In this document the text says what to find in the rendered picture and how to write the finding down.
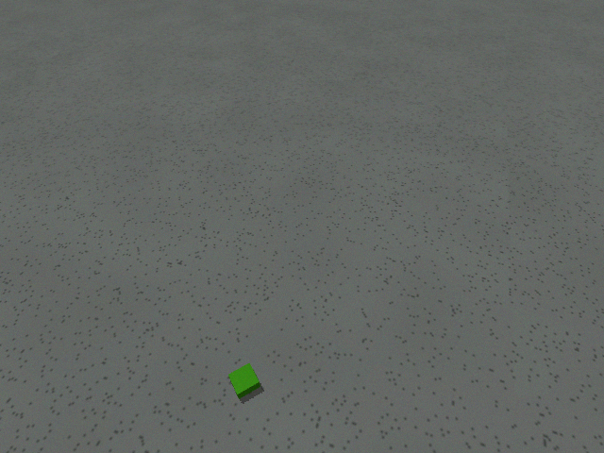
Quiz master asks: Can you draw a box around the small box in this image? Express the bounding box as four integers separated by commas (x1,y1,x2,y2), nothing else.
228,362,260,399

